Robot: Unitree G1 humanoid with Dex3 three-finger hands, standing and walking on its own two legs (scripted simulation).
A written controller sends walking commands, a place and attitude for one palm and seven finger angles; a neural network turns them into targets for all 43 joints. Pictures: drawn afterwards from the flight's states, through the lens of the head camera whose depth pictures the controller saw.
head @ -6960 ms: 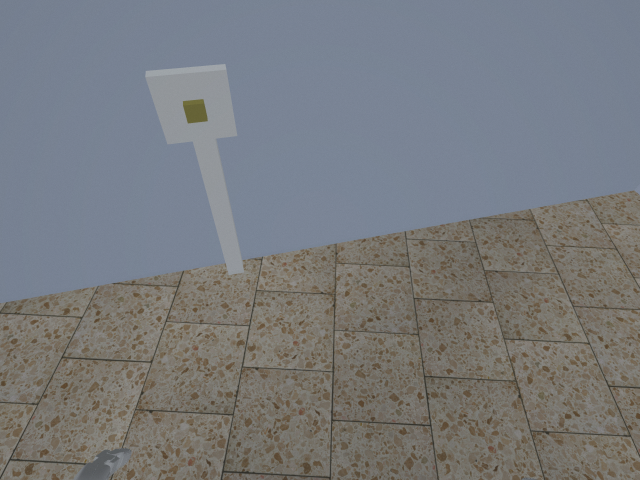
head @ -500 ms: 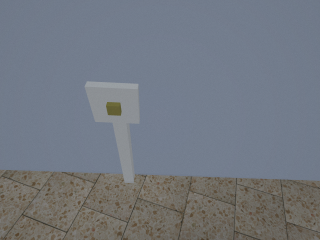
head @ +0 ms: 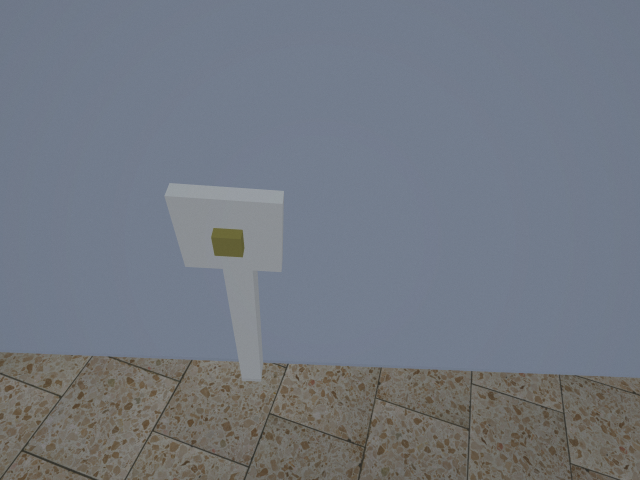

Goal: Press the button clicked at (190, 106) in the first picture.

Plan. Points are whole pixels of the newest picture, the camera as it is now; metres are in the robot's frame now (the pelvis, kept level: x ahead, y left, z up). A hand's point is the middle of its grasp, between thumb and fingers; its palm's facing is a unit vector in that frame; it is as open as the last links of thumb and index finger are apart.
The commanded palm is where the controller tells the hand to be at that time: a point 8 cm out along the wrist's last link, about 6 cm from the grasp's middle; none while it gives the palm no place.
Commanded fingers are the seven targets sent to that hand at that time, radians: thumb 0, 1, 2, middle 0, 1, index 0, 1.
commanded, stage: come to a stop and stand still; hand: left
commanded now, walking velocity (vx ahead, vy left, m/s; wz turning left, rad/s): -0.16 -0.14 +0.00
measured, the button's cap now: (228, 241) +0.48 +0.18 -0.04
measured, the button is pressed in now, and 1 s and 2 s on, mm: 0 0 0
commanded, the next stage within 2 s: look again from close up in 0.74 s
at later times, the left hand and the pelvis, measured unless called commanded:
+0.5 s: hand out of the picture +0.06 +0.15 -0.16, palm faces +0.04 -0.96 -0.28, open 7.4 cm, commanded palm none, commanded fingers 0.00 0.90 0.90 -0.20 -0.30 -0.20 -0.30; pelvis -0.03 -0.07 -0.01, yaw +3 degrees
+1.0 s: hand out of the picture +0.01 +0.16 -0.15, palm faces +0.02 -0.95 -0.30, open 7.4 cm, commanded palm none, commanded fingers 0.00 0.90 0.90 -0.20 -0.30 -0.20 -0.30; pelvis -0.03 -0.07 +0.01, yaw +2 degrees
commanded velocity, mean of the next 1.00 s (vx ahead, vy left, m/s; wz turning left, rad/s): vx -0.01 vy -0.01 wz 0.00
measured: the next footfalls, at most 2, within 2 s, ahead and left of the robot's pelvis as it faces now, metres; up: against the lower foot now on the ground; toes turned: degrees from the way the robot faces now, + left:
right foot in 0.30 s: +0.01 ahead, -0.16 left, +0.00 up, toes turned +0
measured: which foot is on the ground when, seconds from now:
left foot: down 0.00-1.00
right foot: up 0.00-0.28, down 0.30-1.00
